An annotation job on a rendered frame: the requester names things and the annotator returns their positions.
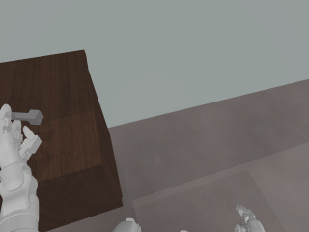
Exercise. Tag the robot left hand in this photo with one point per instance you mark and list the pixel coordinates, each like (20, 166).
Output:
(11, 149)

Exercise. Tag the robot right hand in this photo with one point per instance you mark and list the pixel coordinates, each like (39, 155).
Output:
(252, 225)

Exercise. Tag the left robot thigh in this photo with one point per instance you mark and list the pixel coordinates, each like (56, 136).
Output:
(127, 226)

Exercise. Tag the tap lever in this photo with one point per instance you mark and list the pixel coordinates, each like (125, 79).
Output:
(34, 117)

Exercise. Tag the counter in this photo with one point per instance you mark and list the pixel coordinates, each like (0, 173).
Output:
(74, 165)

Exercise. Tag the left robot forearm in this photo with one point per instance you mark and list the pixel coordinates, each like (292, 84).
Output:
(20, 205)

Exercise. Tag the robot left shin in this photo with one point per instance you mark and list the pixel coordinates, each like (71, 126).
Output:
(130, 219)

